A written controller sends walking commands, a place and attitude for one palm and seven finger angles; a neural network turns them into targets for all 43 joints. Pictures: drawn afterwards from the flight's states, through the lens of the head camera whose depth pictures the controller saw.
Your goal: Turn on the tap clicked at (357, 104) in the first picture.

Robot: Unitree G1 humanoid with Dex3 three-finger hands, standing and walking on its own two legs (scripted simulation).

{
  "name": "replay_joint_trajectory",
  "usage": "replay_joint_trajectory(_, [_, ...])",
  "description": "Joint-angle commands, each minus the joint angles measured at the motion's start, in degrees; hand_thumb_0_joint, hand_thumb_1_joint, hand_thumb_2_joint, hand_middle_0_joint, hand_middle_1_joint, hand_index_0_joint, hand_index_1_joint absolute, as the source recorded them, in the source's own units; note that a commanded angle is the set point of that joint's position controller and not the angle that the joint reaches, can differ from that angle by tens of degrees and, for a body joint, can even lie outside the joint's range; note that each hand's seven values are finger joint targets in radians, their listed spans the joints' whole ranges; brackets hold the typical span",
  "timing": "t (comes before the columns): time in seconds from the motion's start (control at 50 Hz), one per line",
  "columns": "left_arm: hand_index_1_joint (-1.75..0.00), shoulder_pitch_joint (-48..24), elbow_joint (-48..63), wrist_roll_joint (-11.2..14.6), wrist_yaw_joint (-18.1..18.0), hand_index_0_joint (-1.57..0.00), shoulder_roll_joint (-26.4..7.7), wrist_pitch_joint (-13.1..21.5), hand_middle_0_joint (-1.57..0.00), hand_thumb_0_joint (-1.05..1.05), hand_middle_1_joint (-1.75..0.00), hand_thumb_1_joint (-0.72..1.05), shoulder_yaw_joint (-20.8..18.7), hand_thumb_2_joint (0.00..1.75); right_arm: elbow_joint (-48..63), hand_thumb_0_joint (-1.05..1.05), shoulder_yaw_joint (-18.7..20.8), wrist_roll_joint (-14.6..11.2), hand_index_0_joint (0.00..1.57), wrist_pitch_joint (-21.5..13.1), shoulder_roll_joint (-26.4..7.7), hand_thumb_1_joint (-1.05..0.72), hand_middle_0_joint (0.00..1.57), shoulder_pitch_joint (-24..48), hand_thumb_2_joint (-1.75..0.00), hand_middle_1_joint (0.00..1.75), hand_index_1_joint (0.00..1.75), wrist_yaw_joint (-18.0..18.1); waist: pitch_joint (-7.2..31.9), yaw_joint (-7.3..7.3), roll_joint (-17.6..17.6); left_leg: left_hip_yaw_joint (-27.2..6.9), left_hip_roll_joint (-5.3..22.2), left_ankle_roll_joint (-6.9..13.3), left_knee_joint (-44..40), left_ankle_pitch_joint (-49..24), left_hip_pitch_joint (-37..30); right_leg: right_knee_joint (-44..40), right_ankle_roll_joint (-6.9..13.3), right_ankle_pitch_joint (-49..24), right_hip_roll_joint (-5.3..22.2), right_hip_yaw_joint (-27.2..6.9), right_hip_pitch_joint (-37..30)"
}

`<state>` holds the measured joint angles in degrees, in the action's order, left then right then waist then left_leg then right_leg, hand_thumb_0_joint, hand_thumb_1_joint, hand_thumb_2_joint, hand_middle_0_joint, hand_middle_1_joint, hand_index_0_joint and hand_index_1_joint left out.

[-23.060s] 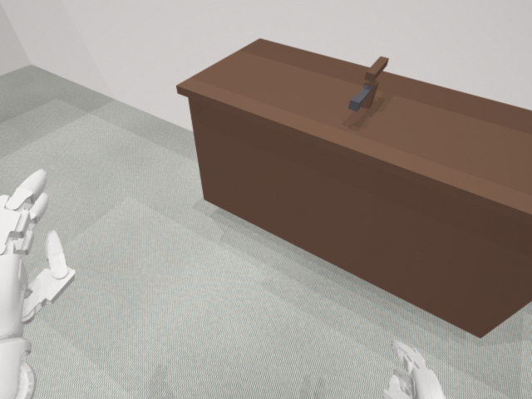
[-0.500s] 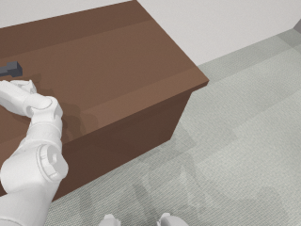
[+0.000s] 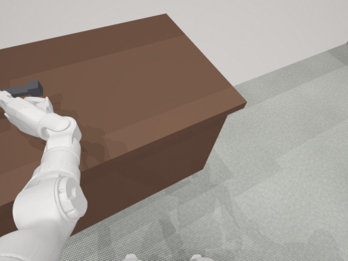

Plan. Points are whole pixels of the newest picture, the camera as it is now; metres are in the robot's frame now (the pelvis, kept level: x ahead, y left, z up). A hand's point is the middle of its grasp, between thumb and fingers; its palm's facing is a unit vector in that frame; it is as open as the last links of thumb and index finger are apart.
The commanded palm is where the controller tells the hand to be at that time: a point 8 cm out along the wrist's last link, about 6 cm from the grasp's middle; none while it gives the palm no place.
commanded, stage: lift the hand up off the lever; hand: left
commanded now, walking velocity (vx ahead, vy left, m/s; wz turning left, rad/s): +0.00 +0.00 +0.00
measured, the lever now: (35, 88) +0.54 +0.31 +0.05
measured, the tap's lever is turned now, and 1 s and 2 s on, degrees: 80 80 80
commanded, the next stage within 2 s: draw the hand back beside the body in 1.44 s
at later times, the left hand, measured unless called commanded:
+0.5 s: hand (49, 100) +0.48 +0.25 +0.08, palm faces +0.85 -0.50 -0.14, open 7.8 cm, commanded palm +0.42 +0.26 +0.09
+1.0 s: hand (39, 97) +0.46 +0.26 +0.10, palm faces +0.86 -0.49 -0.11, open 7.8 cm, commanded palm +0.41 +0.27 +0.11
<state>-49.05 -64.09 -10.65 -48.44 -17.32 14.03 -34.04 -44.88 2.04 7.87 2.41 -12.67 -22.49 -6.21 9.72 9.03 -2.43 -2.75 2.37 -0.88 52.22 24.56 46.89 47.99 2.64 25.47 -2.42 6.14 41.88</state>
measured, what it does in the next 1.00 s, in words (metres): stands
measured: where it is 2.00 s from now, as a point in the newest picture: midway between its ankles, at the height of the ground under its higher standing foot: outside the picture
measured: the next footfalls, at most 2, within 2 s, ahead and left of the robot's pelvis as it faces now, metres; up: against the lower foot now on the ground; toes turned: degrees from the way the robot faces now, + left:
none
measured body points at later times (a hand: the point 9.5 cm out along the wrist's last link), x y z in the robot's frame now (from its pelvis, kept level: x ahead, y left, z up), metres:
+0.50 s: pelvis -0.01 -0.01 +0.01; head +0.07 +0.00 +0.45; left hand +0.43 +0.28 +0.09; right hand -0.02 -0.26 -0.12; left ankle +0.00 +0.12 -0.69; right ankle -0.03 -0.09 -0.69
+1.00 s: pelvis +0.00 -0.01 +0.02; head +0.06 +0.00 +0.46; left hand +0.42 +0.28 +0.11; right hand +0.01 -0.26 -0.12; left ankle +0.00 +0.12 -0.69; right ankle -0.03 -0.09 -0.69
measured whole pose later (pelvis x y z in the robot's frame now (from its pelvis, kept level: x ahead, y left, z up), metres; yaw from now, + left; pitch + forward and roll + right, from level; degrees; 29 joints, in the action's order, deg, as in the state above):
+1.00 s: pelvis +0.00 -0.01 +0.02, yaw +1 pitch +15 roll -2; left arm -46.4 -59.2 -8.6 -47.3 -14.7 9.3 -32.9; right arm -44.9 2.3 6.6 1.9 -13.2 -21.1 -4.0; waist 8.8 7.3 -2.3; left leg -2.8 1.9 -1.3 45.9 22.2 38.5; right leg 42.7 3.1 23.8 -2.1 6.1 33.9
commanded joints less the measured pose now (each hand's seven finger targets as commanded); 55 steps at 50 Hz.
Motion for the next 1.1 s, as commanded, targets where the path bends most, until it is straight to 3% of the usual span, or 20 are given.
replay_joint_trajectory(0.0, [-0.15,-23.67,9.08,-0.50,0.34,-0.15,-10.38,2.10,-0.15,0.00,-0.15,0.90,2.74,0.90,2.31,0.00,3.20,-0.31,0.20,-0.52,-9.89,-0.90,0.20,-7.77,-0.90,0.30,0.30,0.96,19.91,0.49,-1.44,-0.21,-1.51,2.37,-4.53,-25.70,-16.49,-6.13,-2.32,-24.74,0.01,-2.68,-10.44])
replay_joint_trajectory(0.02, [-0.15,-23.35,8.87,-0.70,0.13,-0.15,-12.64,2.00,-0.15,0.00,-0.15,0.90,0.67,0.90,2.26,0.00,3.12,-0.23,0.20,-0.41,-10.06,-0.90,0.20,-7.88,-0.90,0.30,0.30,1.20,19.29,-0.25,-2.92,-0.29,-1.57,2.33,-4.93,-25.42,-16.12,-5.91,-2.11,-24.57,0.13,-2.71,-10.58])
replay_joint_trajectory(0.08, [-0.15,-26.41,9.65,-1.85,-0.38,-0.15,-11.67,1.86,-0.15,0.00,-0.15,0.90,2.48,0.90,2.41,0.00,2.93,-0.23,0.20,-0.60,-9.69,-0.90,0.20,-6.93,-0.90,0.30,0.30,1.20,18.33,0.59,-2.80,-0.11,-1.67,2.64,-5.16,-23.33,-15.65,-6.44,-2.20,-23.03,0.22,-2.84,-9.48])
replay_joint_trajectory(0.12, [-0.15,-27.90,11.04,-3.01,-1.13,-0.15,-14.49,2.21,-0.15,0.00,-0.15,0.90,0.96,0.90,2.30,0.00,2.88,-0.07,0.20,-0.77,-9.87,-0.90,0.20,-6.84,-0.90,0.30,0.30,1.46,18.50,0.13,-3.95,-0.57,-1.58,2.58,-5.23,-22.32,-15.39,-6.02,-1.96,-21.76,0.25,-2.90,-8.87])
replay_joint_trajectory(0.18, [-0.15,-30.26,10.84,-3.84,-1.63,-0.15,-13.05,2.46,-0.15,0.00,-0.15,0.90,2.76,0.90,2.16,0.00,2.89,0.13,0.20,-1.48,-9.66,-0.90,0.20,-6.14,-0.90,0.30,0.30,1.46,18.51,1.26,-3.49,-0.56,-1.57,2.76,-4.92,-20.41,-15.44,-6.24,-2.11,-19.76,0.18,-2.96,-7.14])
replay_joint_trajectory(0.22, [-0.15,-29.00,11.22,-3.54,-1.53,-0.15,-15.21,2.62,-0.15,0.00,-0.15,0.90,0.98,0.90,2.31,0.00,3.01,0.08,0.20,-1.50,-9.85,-0.90,0.20,-6.39,-0.90,0.30,0.30,1.79,20.99,0.38,-4.16,-0.47,-1.68,2.70,-4.81,-21.06,-15.95,-5.93,-2.02,-20.65,0.25,-3.26,-8.56])
replay_joint_trajectory(0.28, [-0.15,-28.27,9.24,-2.73,-0.66,-0.15,-13.68,1.74,-0.15,0.00,-0.15,0.90,2.29,0.90,2.45,0.00,2.86,-0.13,0.20,-1.51,-9.67,-0.90,0.20,-6.69,-0.90,0.30,0.30,1.99,20.98,0.71,-3.09,-0.01,-1.77,2.73,-5.13,-21.41,-15.80,-6.59,-2.31,-21.92,0.40,-3.31,-10.02])
replay_joint_trajectory(0.32, [-0.15,-26.54,9.39,-2.06,-0.04,-0.15,-13.40,1.14,-0.15,0.00,-0.15,0.90,2.24,0.90,2.80,0.00,2.82,-0.31,0.20,-1.30,-9.75,-0.90,0.20,-6.91,-0.90,0.30,0.30,2.10,21.88,-0.10,-5.25,0.11,-1.81,2.51,-5.53,-23.23,-17.24,-6.68,-2.08,-23.19,0.34,-3.33,-10.74])
replay_joint_trajectory(0.38, [-0.15,-27.24,7.58,-1.33,0.33,-0.15,-11.84,0.09,-0.15,0.00,-0.15,0.90,3.55,0.90,2.70,0.00,2.67,-0.58,0.20,-1.30,-9.65,-0.90,0.20,-6.87,-0.90,0.30,0.30,2.08,19.45,0.65,-2.48,0.11,-1.77,2.68,-6.16,-21.85,-16.11,-7.54,-2.37,-22.38,0.25,-3.07,-10.78])
replay_joint_trajectory(0.4, [-0.15,-27.26,7.94,-1.23,0.10,-0.15,-13.34,0.01,-0.15,0.00,-0.15,0.90,2.35,0.90,2.74,0.00,2.67,-0.67,0.20,-1.33,-9.84,-0.90,0.20,-6.76,-0.90,0.30,0.30,2.15,19.72,0.49,-1.77,0.39,-1.90,2.92,-6.35,-21.00,-15.46,-8.02,-2.59,-22.83,0.39,-3.40,-12.06])
replay_joint_trajectory(0.54, [-0.15,-29.00,13.88,-2.79,-1.38,-0.15,-14.05,1.20,-0.15,0.00,-0.15,0.90,2.16,0.90,2.54,0.00,2.92,-0.33,0.20,-1.88,-9.49,-0.90,0.20,-6.82,-0.90,0.30,0.30,2.00,22.00,-0.09,-5.02,0.11,-1.69,2.79,-6.21,-24.42,-18.83,-7.30,-2.20,-24.51,0.22,-3.27,-11.88])
replay_joint_trajectory(0.62, [-0.15,-24.70,12.00,-2.45,-0.67,-0.15,-15.12,-0.04,-0.15,0.00,-0.15,0.90,0.63,0.90,2.79,0.00,3.09,-0.56,0.20,-1.50,-9.67,-0.90,0.20,-6.96,-0.90,0.30,0.30,2.29,20.68,-0.97,-2.51,0.74,-1.96,2.94,-6.87,-24.00,-16.97,-7.85,-2.40,-26.83,0.55,-3.48,-15.35])
replay_joint_trajectory(0.7, [-0.15,-23.89,13.14,-0.84,0.45,-0.15,-13.56,-1.09,-0.15,0.00,-0.15,0.90,1.64,0.90,3.57,0.00,2.99,-1.11,0.20,-1.40,-9.46,-0.90,0.20,-6.37,-0.90,0.30,0.30,2.55,20.06,-0.98,-1.63,1.34,-2.22,3.06,-7.93,-23.41,-17.16,-9.09,-2.77,-28.00,0.70,-3.66,-17.47])
replay_joint_trajectory(0.72, [-0.15,-22.92,13.94,-0.71,0.56,-0.15,-14.55,-1.08,-0.15,0.00,-0.15,0.90,0.60,0.90,3.45,0.00,3.06,-1.18,0.20,-1.28,-9.52,-0.90,0.20,-6.40,-0.90,0.30,0.30,2.71,20.44,-1.61,-3.11,1.27,-2.23,3.00,-7.96,-24.35,-18.02,-8.96,-2.53,-28.43,0.71,-3.73,-17.66])
replay_joint_trajectory(0.86, [-0.15,-23.83,16.36,-0.68,0.97,-0.15,-9.75,-1.21,-0.15,0.00,-0.15,0.90,4.77,0.90,3.17,0.00,3.20,-1.35,0.20,-1.35,-9.22,-0.90,0.20,-5.24,-0.90,0.30,0.30,2.68,17.31,-0.53,-1.74,0.79,-2.10,2.94,-8.82,-25.43,-20.30,-9.72,-2.40,-27.61,0.53,-3.01,-16.13])
replay_joint_trajectory(0.9, [-0.15,-23.40,17.01,-0.23,1.03,-0.15,-9.74,-1.31,-0.15,0.00,-0.15,0.90,4.36,0.90,3.27,0.00,3.25,-1.29,0.20,-1.56,-9.21,-0.90,0.20,-4.91,-0.90,0.30,0.30,2.72,17.68,-0.93,-0.67,0.96,-2.35,3.02,-9.02,-24.92,-20.18,-10.05,-2.54,-28.15,0.58,-3.09,-17.24])
replay_joint_trajectory(0.92, [-0.15,-22.70,17.26,-0.05,1.06,-0.15,-11.19,-1.29,-0.15,0.00,-0.15,0.90,2.96,0.90,3.14,0.00,3.39,-1.30,0.20,-1.41,-9.40,-0.90,0.20,-4.85,-0.90,0.30,0.30,2.96,18.06,-1.40,-1.48,0.77,-2.30,2.94,-9.16,-25.41,-20.66,-9.89,-2.32,-28.00,0.64,-3.15,-17.47])
replay_joint_trajectory(0.98, [-0.15,-23.23,17.24,0.09,1.19,-0.15,-9.25,-1.77,-0.15,0.00,-0.15,0.90,4.62,0.90,3.22,0.00,3.15,-1.43,0.20,-1.20,-9.04,-0.90,0.20,-4.19,-0.90,0.30,0.30,3.00,17.79,-1.18,-2.31,1.07,-2.46,2.81,-9.36,-26.32,-21.16,-9.83,-2.36,-28.70,0.78,-3.01,-17.44])
replay_joint_trajectory(1.02, [-0.15,-23.98,18.16,-0.33,1.17,-0.15,-10.14,-2.05,-0.15,0.00,-0.15,0.90,4.15,0.90,3.08,0.00,3.22,-1.31,0.20,-0.96,-9.20,-0.90,0.20,-4.05,-0.90,0.30,0.30,3.13,17.48,-1.44,-3.60,0.75,-2.41,2.71,-9.55,-26.97,-22.15,-9.99,-2.11,-28.03,0.75,-2.92,-16.89])
replay_joint_trajectory(1.08, [-0.15,-23.42,18.43,-0.12,0.96,-0.15,-9.00,-2.63,-0.15,0.00,-0.15,0.90,4.85,0.90,3.59,0.00,3.19,-1.36,0.20,-0.91,-8.99,-0.90,0.20,-3.41,-0.90,0.30,0.30,3.18,17.89,-1.61,-1.41,0.62,-2.41,2.76,-9.88,-26.99,-22.32,-10.24,-2.19,-28.14,0.64,-2.74,-17.72])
